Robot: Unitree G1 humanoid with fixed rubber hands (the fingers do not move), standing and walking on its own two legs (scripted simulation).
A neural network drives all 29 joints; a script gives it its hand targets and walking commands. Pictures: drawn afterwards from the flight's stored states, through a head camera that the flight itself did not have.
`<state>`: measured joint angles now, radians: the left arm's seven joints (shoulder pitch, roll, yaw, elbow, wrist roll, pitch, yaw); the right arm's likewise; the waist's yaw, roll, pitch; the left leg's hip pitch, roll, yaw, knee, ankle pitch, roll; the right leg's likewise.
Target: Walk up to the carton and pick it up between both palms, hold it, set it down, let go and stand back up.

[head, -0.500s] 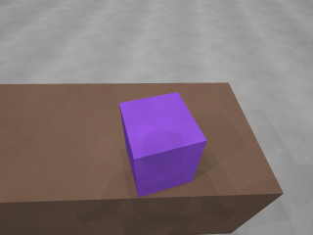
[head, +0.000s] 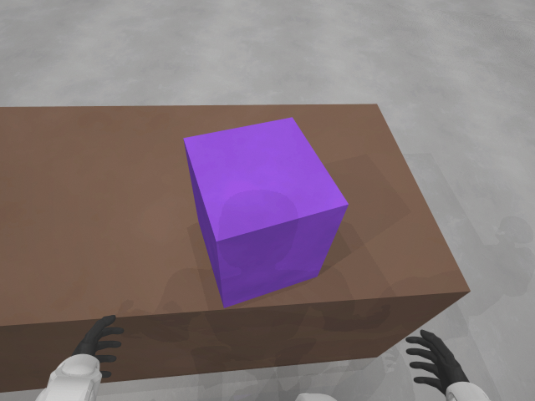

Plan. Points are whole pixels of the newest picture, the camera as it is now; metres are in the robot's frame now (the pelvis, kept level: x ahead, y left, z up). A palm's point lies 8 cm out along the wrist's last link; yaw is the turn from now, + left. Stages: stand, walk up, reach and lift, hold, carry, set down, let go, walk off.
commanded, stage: reach and lift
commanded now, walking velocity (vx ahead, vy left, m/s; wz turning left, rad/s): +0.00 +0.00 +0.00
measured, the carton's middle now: (257, 214) +0.45 -0.02 -0.04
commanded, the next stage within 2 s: none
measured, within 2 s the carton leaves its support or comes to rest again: neither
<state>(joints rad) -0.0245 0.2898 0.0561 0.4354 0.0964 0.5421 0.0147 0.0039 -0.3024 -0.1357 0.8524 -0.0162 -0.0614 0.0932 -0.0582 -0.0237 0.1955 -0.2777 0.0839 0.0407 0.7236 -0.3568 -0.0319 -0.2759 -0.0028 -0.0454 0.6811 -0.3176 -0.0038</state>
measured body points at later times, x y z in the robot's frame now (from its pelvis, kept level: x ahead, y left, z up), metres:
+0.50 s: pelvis +0.02 -0.02 +0.02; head +0.04 -0.02 +0.47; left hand +0.20 +0.23 -0.06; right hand +0.18 -0.28 -0.08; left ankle +0.02 +0.13 -0.72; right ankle +0.03 -0.12 -0.72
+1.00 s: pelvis +0.03 -0.02 +0.02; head +0.02 +0.00 +0.47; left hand +0.21 +0.17 -0.05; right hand +0.20 -0.28 -0.04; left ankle +0.02 +0.13 -0.72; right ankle +0.04 -0.12 -0.72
